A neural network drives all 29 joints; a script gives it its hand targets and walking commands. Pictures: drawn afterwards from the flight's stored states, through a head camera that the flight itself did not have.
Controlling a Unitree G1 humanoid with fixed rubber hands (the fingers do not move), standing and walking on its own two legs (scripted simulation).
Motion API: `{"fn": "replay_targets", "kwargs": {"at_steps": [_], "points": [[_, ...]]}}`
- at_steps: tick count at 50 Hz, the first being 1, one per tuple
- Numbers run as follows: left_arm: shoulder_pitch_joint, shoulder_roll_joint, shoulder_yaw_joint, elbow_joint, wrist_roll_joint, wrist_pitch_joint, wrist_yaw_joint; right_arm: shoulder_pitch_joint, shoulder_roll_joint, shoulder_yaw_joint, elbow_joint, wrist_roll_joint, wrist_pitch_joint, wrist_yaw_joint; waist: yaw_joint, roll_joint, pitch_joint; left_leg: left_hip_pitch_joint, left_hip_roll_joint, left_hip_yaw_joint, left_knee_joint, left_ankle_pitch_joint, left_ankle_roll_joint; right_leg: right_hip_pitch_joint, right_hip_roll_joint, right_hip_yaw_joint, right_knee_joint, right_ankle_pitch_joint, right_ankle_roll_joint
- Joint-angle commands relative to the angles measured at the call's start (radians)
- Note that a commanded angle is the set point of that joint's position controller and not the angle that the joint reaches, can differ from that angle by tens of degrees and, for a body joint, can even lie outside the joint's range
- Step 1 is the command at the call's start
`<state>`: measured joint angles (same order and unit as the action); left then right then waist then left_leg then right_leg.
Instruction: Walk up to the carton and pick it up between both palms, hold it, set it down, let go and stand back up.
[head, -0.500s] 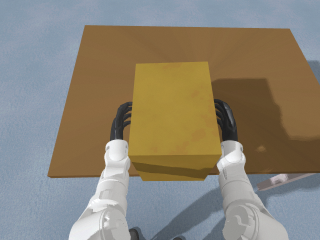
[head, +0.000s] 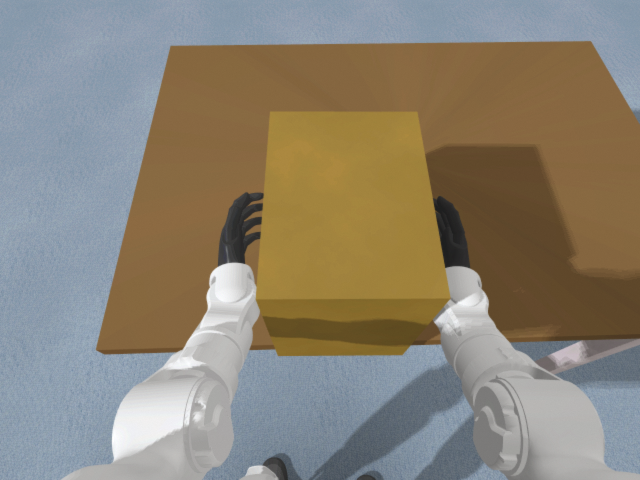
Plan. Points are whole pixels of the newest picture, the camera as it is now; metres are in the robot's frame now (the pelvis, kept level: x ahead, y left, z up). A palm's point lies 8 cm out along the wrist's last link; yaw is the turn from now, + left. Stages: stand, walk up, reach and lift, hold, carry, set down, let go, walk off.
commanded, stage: set down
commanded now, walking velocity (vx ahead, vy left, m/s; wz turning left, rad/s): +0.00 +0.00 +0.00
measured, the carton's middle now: (341, 243) +0.44 +0.01 -0.03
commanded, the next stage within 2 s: none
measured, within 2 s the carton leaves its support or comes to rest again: neither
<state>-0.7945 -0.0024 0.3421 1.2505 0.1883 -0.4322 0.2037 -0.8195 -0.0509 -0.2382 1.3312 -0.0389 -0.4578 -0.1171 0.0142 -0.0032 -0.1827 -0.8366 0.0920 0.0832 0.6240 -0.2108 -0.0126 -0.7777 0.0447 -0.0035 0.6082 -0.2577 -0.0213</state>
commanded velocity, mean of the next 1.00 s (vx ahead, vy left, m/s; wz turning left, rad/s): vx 0.00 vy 0.00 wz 0.00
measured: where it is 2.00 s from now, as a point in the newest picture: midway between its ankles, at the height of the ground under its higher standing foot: outside the picture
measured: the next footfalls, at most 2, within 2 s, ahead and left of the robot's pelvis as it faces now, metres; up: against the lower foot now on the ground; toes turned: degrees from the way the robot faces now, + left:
none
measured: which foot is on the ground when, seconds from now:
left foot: down 0.00-1.00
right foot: down 0.00-1.00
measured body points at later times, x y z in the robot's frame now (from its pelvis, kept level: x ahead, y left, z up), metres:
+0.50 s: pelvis -0.02 +0.00 -0.02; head +0.10 +0.00 +0.41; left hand +0.42 +0.20 +0.01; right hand +0.46 -0.18 +0.02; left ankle +0.03 +0.13 -0.71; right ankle +0.00 -0.11 -0.71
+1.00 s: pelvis -0.01 -0.01 +0.01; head +0.04 +0.01 +0.46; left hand +0.43 +0.20 +0.11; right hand +0.46 -0.17 +0.13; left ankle +0.03 +0.13 -0.72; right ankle +0.00 -0.11 -0.72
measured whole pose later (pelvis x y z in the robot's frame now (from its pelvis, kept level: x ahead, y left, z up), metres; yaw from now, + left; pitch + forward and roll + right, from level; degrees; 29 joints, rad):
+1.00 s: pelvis -0.01 -0.01 +0.01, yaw +2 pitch +16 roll -1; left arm -0.93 0.18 0.03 1.16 -0.16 -0.10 0.11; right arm -0.97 -0.32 0.10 1.28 0.41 -0.13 -0.03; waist 0.04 -0.02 -0.22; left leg -0.65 0.08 0.04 0.52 -0.15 -0.03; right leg -0.57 0.05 -0.04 0.49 -0.21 -0.03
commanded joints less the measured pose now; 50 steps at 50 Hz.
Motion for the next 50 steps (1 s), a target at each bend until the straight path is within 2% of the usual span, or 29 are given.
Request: {"fn": "replay_targets", "kwargs": {"at_steps": [1, 5, 6, 7, 8, 9, 11, 15, 19, 24, 28, 32, 43, 50], "points": [[-0.380, 0.067, -0.086, -0.038, -0.081, -0.078, -0.007, -0.402, -0.103, 0.089, -0.047, 0.071, -0.065, 0.001, 0.011, 0.062, -0.781, 0.514, -0.055, -0.032, 0.162, 0.449, -0.039, 0.085, 0.015, -0.023, 0.036, 0.386, 0.010], [-0.383, 0.102, -0.117, 0.054, -0.129, -0.084, -0.026, -0.417, -0.199, 0.116, 0.041, 0.116, -0.092, 0.003, -0.010, 0.032, -0.758, 0.545, -0.056, -0.043, 0.205, 0.496, -0.058, 0.012, 0.034, -0.046, 0.061, 0.400, 0.023], [-0.400, 0.160, -0.082, 0.104, -0.190, -0.091, -0.037, -0.490, -0.203, 0.215, -0.013, 0.191, -0.098, 0.015, 0.082, -0.046, -0.742, 0.430, -0.057, -0.011, 0.235, 0.459, -0.035, 0.090, 0.032, -0.016, 0.098, 0.400, 0.017], [-0.411, 0.182, -0.109, 0.129, -0.207, -0.106, -0.046, -0.484, -0.220, 0.236, 0.047, 0.238, -0.107, 0.016, 0.041, -0.053, -0.724, 0.357, -0.071, -0.012, 0.211, 0.381, -0.033, 0.183, 0.022, -0.009, 0.121, 0.426, 0.043], [-0.412, 0.191, -0.124, 0.134, -0.222, -0.118, -0.050, -0.503, -0.231, 0.266, 0.060, 0.258, -0.116, 0.018, 0.046, -0.060, -0.720, 0.308, -0.078, -0.009, 0.203, 0.357, -0.035, 0.184, 0.022, -0.010, 0.138, 0.447, 0.057], [-0.427, 0.205, -0.145, 0.142, -0.237, -0.124, -0.056, -0.506, -0.249, 0.279, 0.076, 0.282, -0.119, 0.022, 0.029, -0.052, -0.735, 0.317, -0.077, -0.009, 0.204, 0.347, -0.039, 0.152, 0.025, -0.017, 0.141, 0.439, 0.059], [-0.459, 0.222, -0.194, 0.130, -0.284, -0.131, -0.062, -0.527, -0.290, 0.295, 0.082, 0.315, -0.116, 0.032, 0.014, -0.034, -0.765, 0.356, -0.072, -0.011, 0.218, 0.343, -0.052, 0.071, 0.034, -0.033, 0.136, 0.384, 0.047], [-0.511, 0.240, -0.296, 0.063, -0.388, -0.125, -0.071, -0.568, -0.332, 0.328, 0.038, 0.371, -0.076, 0.059, 0.003, -0.001, -0.818, 0.400, -0.065, -0.025, 0.224, 0.334, -0.069, -0.021, 0.039, -0.056, 0.122, 0.287, 0.029], [-0.516, 0.235, -0.366, -0.036, -0.445, -0.081, -0.086, -0.566, -0.328, 0.351, -0.039, 0.402, -0.013, 0.093, 0.005, 0.029, -0.875, 0.446, -0.060, -0.044, 0.222, 0.363, -0.073, -0.041, 0.037, -0.059, 0.093, 0.271, 0.019], [-0.484, 0.267, -0.330, -0.083, -0.407, -0.017, -0.106, -0.553, -0.351, 0.342, -0.100, 0.412, 0.036, 0.109, 0.014, -0.006, -0.853, 0.434, -0.069, -0.052, 0.179, 0.348, -0.047, 0.047, 0.027, -0.041, 0.053, 0.314, 0.042], [-0.487, 0.289, -0.280, -0.111, -0.366, 0.036, -0.105, -0.556, -0.371, 0.320, -0.150, 0.402, 0.070, 0.096, 0.021, -0.044, -0.810, 0.420, -0.077, -0.046, 0.118, 0.312, -0.031, 0.156, 0.020, -0.025, 0.020, 0.340, 0.059], [-0.511, 0.292, -0.261, -0.135, -0.349, 0.092, -0.098, -0.562, -0.385, 0.307, -0.177, 0.396, 0.114, 0.081, 0.026, -0.056, -0.765, 0.444, -0.078, -0.041, 0.060, 0.291, -0.027, 0.230, 0.018, -0.019, -0.019, 0.345, 0.063], [-0.564, 0.278, -0.298, -0.181, -0.349, 0.235, -0.091, -0.571, -0.420, 0.319, -0.155, 0.433, 0.248, 0.081, 0.018, -0.013, -0.620, 0.595, -0.064, -0.048, -0.053, 0.295, -0.033, 0.285, 0.012, -0.025, -0.139, 0.319, 0.053], [-0.590, 0.293, -0.310, -0.283, -0.345, 0.349, -0.087, -0.592, -0.443, 0.322, -0.206, 0.457, 0.333, 0.090, 0.018, 0.014, -0.569, 0.678, -0.062, -0.052, -0.109, 0.293, -0.028, 0.324, 0.011, -0.027, -0.196, 0.293, 0.054]]}}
